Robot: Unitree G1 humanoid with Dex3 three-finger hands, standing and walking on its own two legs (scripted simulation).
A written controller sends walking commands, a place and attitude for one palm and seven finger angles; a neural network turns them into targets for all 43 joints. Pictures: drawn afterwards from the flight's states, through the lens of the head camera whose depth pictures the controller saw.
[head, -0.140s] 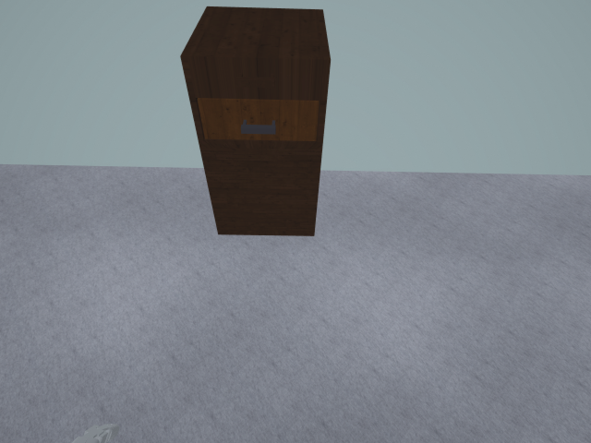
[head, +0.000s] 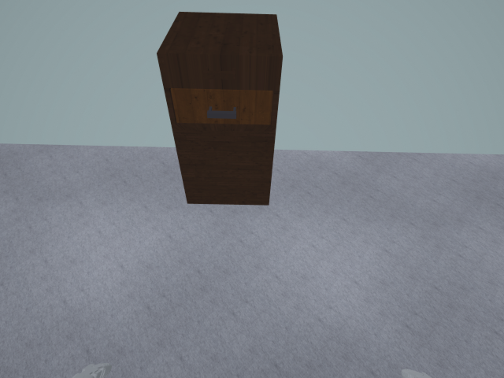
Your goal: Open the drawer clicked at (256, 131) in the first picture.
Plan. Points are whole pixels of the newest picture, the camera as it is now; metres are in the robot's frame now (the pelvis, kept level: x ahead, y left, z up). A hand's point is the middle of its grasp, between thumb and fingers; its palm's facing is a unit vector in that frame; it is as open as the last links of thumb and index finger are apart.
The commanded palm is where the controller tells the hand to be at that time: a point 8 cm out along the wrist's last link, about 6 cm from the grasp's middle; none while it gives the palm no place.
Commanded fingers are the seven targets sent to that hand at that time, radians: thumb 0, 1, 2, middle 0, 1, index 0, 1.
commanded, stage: stand and wait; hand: left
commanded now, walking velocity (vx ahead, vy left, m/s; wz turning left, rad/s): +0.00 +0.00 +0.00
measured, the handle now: (222, 111) +1.07 +0.18 -0.18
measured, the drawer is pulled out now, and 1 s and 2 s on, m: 0.00 0.00 0.00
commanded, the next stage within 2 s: look at it before walking up in 0.68 s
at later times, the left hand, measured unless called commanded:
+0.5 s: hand out of the picture +0.05 +0.23 -0.15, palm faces -0.02 -0.94 -0.33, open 7.4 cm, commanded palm none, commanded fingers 0.00 0.90 0.90 -0.20 -0.30 -0.20 -0.30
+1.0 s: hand out of the picture +0.06 +0.22 -0.15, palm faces -0.02 -0.94 -0.33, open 7.4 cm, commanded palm none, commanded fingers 0.00 0.90 0.90 -0.20 -0.30 -0.20 -0.30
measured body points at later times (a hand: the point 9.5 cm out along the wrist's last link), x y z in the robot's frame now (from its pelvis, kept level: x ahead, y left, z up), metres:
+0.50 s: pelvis -0.01 -0.02 +0.01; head -0.02 -0.01 +0.46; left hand +0.06 +0.28 -0.13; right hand +0.07 -0.31 -0.12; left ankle -0.02 +0.10 -0.74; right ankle -0.01 -0.15 -0.74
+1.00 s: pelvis -0.02 -0.02 +0.01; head -0.02 -0.02 +0.46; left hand +0.06 +0.27 -0.12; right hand +0.06 -0.32 -0.13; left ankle -0.02 +0.10 -0.74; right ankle -0.01 -0.15 -0.74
